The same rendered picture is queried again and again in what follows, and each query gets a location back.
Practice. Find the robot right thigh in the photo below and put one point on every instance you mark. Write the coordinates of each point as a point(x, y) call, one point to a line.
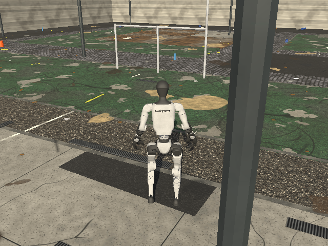
point(176, 150)

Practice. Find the left robot forearm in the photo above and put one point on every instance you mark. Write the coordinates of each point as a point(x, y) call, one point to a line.
point(138, 134)

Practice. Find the robot left hand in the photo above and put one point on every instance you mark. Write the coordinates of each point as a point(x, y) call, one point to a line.
point(138, 143)

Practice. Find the robot right hand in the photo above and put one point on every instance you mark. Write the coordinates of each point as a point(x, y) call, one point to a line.
point(192, 140)

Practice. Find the right robot forearm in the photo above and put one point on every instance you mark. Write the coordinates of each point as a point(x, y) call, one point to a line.
point(190, 132)

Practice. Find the robot left upper arm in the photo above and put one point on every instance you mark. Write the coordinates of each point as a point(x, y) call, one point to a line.
point(144, 116)

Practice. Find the robot right upper arm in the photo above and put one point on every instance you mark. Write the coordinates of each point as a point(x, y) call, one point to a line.
point(182, 115)

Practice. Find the humanoid robot head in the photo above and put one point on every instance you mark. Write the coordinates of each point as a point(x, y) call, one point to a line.
point(162, 88)

